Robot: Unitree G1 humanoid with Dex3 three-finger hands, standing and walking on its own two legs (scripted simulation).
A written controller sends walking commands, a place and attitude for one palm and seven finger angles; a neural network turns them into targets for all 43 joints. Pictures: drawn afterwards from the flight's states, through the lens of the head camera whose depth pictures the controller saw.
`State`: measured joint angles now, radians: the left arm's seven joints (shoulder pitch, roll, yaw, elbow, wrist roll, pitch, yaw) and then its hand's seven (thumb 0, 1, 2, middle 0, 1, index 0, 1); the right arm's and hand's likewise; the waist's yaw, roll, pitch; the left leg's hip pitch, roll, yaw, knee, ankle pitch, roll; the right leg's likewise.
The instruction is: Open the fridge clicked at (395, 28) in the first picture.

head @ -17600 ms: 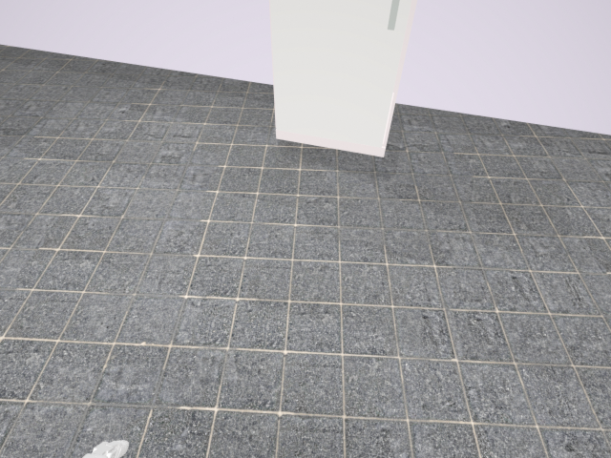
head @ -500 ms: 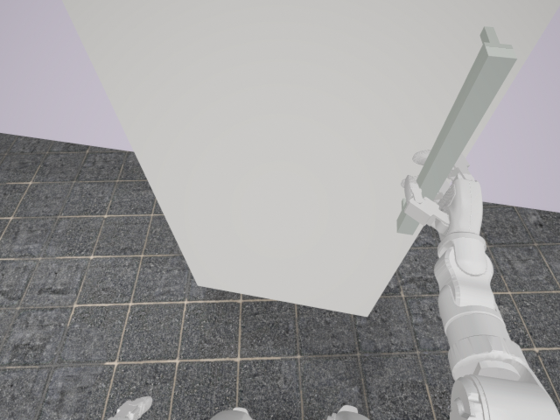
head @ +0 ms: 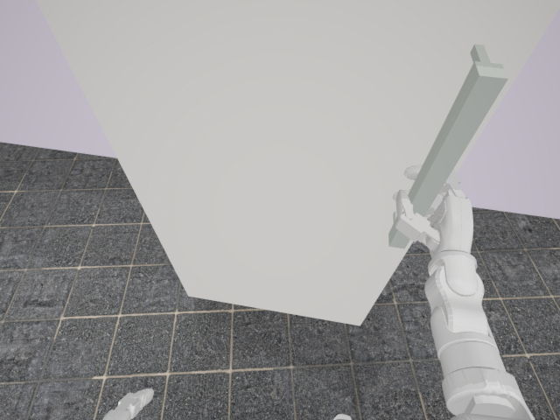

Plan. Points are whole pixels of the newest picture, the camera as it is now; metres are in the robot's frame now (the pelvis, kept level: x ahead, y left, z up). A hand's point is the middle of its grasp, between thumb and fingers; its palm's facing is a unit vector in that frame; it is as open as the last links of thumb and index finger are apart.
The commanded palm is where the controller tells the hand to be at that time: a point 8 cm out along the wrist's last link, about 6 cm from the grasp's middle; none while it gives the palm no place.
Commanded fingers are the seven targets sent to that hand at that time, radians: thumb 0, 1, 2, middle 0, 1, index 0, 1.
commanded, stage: pull the door a little, standing still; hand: right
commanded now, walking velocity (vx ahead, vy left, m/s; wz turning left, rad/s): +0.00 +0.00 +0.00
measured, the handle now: (429, 167) +0.45 -0.16 +0.13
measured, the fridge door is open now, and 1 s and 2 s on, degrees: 0 18 49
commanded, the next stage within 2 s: walk backward, drawing the door open in 0.30 s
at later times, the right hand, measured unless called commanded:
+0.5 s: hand (401, 270) +0.31 -0.12 +0.09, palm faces -0.02 +1.00 -0.07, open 6.8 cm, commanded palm +0.28 -0.17 +0.09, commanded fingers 0.00 -0.90 -0.90 0.45 1.40 0.45 1.40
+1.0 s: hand (375, 316) +0.25 -0.08 +0.09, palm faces +0.11 +0.99 -0.13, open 6.5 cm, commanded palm +0.21 -0.12 +0.09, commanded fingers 0.00 -0.90 -0.90 0.45 1.40 0.45 1.40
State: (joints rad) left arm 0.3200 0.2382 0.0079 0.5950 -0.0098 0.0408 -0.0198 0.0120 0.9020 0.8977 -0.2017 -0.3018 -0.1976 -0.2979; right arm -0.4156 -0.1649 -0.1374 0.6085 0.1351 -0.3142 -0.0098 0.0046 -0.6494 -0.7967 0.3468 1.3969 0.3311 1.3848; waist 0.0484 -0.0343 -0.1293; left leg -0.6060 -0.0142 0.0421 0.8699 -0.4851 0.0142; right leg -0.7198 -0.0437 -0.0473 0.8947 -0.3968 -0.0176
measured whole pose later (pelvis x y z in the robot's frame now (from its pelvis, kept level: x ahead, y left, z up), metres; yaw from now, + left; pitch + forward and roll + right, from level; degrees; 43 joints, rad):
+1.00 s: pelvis +0.03 +0.05 +0.04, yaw -7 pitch +1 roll -2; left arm 0.16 0.21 -0.02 0.53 0.02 0.07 0.09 0.01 0.90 0.90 -0.20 -0.30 -0.20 -0.30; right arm 0.33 -0.12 0.15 -0.06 0.03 -0.10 -0.09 0.01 -0.57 -0.77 0.33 1.33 0.36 1.40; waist 0.02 -0.04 -0.02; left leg -0.31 -0.02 0.09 0.63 -0.36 0.00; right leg -0.31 0.02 0.01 0.48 -0.20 0.00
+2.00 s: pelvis +0.00 +0.42 +0.03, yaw -52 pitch -2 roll +0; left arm 0.17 0.17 0.02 0.61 0.06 -0.15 0.11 0.01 0.90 0.90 -0.20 -0.30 -0.20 -0.30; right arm 0.23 -0.19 0.01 -0.14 -0.03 -0.13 -0.05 0.00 -0.57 -0.79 0.42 1.37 0.32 1.40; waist 0.03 0.03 0.14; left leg -0.54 0.02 0.08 1.01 -0.39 -0.04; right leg -0.30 -0.04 -0.06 0.68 -0.33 -0.01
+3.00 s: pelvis +0.22 +0.65 +0.04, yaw -89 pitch -1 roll -2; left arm 0.14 0.27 0.01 0.72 0.00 -0.06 0.11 0.02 0.90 0.90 -0.21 -0.30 -0.20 -0.30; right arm 0.03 -0.23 -0.11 0.32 0.04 -0.20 -0.09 -0.05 -0.55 -0.76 0.38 1.25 0.45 1.40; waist -0.04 -0.06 0.07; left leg -0.25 0.11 0.04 0.55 -0.28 -0.05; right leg -0.56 0.04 0.03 1.19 -0.39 0.05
